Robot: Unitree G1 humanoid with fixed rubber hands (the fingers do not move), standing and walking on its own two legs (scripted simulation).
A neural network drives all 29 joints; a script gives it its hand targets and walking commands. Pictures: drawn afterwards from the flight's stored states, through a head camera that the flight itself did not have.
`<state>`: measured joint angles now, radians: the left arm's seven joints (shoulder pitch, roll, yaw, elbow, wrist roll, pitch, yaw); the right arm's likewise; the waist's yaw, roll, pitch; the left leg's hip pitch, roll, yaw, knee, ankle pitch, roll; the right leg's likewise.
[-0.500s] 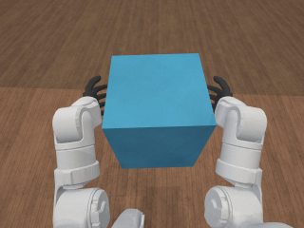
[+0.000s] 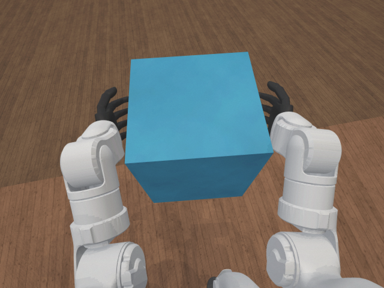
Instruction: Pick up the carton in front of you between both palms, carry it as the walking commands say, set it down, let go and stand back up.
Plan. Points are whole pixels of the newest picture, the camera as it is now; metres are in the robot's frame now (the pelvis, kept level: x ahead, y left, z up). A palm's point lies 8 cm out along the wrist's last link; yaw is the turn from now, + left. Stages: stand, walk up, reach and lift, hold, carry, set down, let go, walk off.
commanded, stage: carry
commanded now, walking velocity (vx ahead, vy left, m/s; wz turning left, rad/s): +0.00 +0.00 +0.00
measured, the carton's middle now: (194, 137) +0.39 -0.03 +0.10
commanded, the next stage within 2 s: none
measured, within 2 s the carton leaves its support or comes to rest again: neither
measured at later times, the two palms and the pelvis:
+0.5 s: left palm (99, 78) +0.50 +0.15 +0.18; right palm (245, 70) +0.49 -0.15 +0.18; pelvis +0.16 +0.01 +0.03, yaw +0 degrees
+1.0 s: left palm (99, 64) +0.58 +0.17 +0.17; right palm (229, 48) +0.58 -0.13 +0.18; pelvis +0.25 +0.01 +0.02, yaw -2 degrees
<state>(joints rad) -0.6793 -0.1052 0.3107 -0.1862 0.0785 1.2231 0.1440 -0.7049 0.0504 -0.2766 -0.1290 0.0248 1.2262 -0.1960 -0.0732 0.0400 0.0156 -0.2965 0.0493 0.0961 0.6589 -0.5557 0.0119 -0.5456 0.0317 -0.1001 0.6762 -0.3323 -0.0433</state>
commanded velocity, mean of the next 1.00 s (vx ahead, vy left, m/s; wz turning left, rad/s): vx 0.22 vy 0.00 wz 0.00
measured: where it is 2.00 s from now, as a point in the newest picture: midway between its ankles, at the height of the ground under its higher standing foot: (178, 159)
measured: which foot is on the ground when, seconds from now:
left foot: up 0.00-0.24, down 0.26-0.92, up 0.94-1.00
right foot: down 0.00-1.00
